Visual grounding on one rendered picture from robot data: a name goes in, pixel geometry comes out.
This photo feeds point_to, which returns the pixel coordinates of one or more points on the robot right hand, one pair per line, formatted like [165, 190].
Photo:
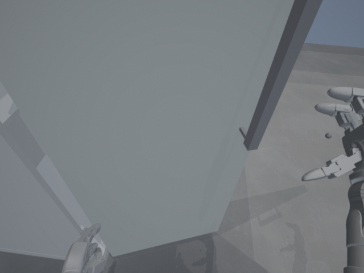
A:
[347, 116]

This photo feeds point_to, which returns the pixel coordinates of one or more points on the robot right forearm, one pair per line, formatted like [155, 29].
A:
[355, 224]

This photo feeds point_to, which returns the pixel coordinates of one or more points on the handle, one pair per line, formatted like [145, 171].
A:
[299, 22]

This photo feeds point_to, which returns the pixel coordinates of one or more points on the fridge door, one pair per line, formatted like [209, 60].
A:
[138, 104]

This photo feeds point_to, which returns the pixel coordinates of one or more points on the robot left hand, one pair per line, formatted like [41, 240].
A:
[79, 253]

